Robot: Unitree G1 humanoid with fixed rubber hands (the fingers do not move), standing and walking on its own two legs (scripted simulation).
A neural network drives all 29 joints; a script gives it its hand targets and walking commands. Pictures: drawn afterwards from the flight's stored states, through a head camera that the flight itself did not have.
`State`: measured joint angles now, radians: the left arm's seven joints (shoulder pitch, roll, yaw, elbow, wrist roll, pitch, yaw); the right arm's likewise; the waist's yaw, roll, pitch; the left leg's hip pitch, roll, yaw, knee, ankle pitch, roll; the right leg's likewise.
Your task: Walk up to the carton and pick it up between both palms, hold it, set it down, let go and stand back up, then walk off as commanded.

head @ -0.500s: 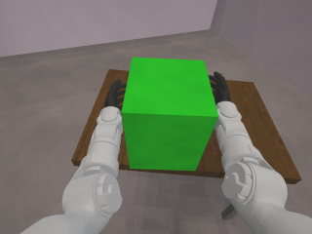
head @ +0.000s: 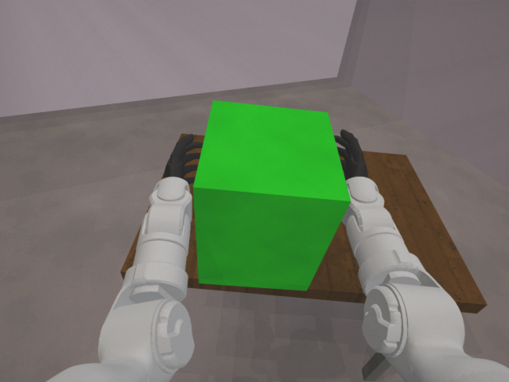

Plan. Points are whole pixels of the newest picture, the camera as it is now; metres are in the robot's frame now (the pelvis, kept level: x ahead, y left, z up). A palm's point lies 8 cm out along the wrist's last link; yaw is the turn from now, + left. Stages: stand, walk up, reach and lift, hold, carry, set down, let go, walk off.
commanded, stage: reach and lift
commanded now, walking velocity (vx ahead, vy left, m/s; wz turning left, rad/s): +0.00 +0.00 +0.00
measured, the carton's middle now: (261, 199) +0.40 +0.03 +0.10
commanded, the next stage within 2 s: hold in 1.20 s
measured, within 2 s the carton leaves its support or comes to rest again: neither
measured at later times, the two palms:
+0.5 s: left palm (171, 170) +0.37 +0.17 +0.17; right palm (355, 173) +0.40 -0.12 +0.18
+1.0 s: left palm (167, 164) +0.37 +0.18 +0.19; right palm (357, 165) +0.39 -0.12 +0.20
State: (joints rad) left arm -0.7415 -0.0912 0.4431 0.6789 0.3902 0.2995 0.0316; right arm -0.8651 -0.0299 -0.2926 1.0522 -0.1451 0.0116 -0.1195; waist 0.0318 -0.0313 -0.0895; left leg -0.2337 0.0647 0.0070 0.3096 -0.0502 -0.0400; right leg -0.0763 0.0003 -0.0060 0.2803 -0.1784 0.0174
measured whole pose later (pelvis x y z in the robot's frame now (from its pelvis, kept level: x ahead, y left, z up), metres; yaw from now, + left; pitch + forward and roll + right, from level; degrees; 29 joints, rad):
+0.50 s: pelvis -0.01 +0.00 +0.00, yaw +0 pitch -5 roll -1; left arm -0.77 -0.09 0.44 0.52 0.39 0.46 -0.01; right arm -0.87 -0.03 -0.23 0.93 -0.08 0.11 -0.14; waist 0.01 -0.04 -0.03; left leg -0.18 0.06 0.01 0.31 -0.05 -0.03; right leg -0.02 0.00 -0.01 0.28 -0.18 0.02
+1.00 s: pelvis -0.01 +0.01 +0.00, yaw +0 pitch -5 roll -1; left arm -0.75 -0.09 0.42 0.40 0.39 0.54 -0.04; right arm -0.86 -0.03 -0.18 0.83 0.00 0.17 -0.16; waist -0.01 -0.04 -0.02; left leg -0.17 0.05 0.01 0.31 -0.05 -0.03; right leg -0.01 -0.01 -0.01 0.27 -0.18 0.03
